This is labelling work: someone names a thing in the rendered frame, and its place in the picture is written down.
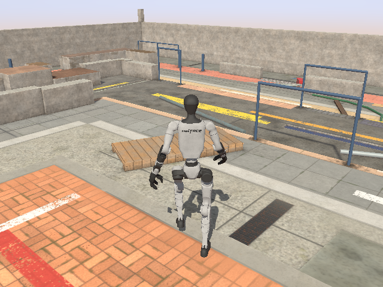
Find robot right foot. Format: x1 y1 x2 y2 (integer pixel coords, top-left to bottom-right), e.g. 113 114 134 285
200 240 211 258

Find robot right forearm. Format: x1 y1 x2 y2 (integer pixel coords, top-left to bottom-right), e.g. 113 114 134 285
217 142 226 157

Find robot right upper arm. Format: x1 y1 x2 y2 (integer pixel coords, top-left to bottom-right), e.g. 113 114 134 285
204 120 222 151

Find right robot hand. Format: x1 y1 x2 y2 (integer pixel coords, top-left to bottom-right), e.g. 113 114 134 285
213 155 227 165

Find robot left upper arm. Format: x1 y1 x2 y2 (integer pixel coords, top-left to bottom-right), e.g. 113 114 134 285
161 121 179 155

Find robot left forearm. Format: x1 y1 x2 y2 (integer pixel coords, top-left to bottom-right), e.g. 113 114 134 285
152 145 166 175

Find left robot hand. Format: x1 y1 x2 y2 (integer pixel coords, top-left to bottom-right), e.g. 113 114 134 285
149 172 163 190

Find right robot thigh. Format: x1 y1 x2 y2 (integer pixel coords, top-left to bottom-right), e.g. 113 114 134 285
200 167 213 216

